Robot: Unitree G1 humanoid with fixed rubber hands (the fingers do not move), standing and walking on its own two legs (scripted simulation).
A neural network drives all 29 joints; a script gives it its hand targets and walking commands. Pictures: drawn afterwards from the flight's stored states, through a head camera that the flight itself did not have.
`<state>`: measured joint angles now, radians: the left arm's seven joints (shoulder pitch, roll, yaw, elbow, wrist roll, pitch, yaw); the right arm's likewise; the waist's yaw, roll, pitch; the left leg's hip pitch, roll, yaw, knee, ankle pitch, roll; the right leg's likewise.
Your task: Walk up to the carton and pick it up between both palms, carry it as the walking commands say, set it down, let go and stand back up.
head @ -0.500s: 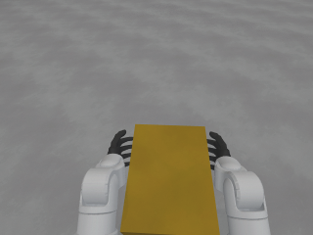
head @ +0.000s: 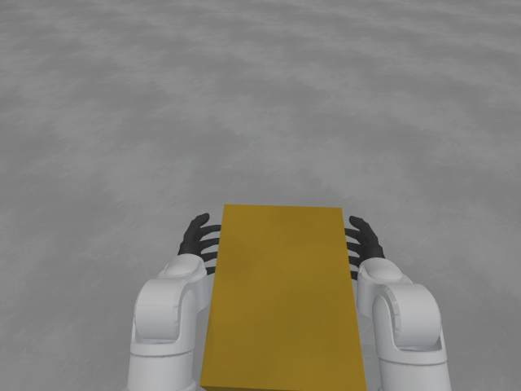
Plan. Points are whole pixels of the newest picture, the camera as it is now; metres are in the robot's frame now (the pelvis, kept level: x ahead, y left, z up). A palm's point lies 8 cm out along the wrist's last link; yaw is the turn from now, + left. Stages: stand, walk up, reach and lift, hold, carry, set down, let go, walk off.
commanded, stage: carry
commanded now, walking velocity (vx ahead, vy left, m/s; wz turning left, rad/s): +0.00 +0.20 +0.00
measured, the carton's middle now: (277, 318) +0.24 +0.00 +0.01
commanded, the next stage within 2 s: none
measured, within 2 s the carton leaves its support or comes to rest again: neither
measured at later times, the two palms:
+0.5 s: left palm (131, 282) +0.26 +0.21 +0.08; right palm (304, 280) +0.26 -0.03 +0.07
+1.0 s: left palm (60, 295) +0.23 +0.30 +0.08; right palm (239, 284) +0.25 +0.06 +0.09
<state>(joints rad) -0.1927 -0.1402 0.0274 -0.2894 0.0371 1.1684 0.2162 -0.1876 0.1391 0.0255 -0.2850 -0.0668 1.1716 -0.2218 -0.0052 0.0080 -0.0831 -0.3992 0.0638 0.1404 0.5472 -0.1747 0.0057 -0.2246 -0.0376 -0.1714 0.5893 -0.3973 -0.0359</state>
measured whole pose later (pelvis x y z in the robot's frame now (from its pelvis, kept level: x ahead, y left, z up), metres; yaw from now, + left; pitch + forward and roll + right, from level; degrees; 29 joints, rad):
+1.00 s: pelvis -0.04 +0.16 -0.01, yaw +3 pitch +3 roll +2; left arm -0.19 -0.14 -0.01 -0.40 0.03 1.17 0.24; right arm -0.18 0.14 0.01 -0.39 -0.04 1.16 -0.23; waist 0.01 -0.06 -0.04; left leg -0.40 0.02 0.06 0.65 -0.27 -0.05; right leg -0.37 -0.30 -0.10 0.69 -0.34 0.16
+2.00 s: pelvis -0.17 +0.35 +0.00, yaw +1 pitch +3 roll +0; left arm -0.18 -0.14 0.00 -0.35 0.03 1.17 0.23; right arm -0.16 0.14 0.02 -0.35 -0.04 1.16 -0.22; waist 0.00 0.04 -0.07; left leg -0.45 -0.02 0.15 0.63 -0.28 0.06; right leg -0.32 -0.04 -0.12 0.59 -0.32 -0.02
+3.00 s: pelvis -0.27 +0.58 +0.00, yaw +0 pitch +2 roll +0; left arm -0.16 -0.14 0.00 -0.33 0.04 1.20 0.23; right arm -0.16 0.14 0.03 -0.31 -0.04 1.18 -0.22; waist 0.02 -0.01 -0.08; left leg -0.37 -0.01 0.14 0.50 -0.17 0.08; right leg -0.30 -0.08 -0.07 0.57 -0.34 0.05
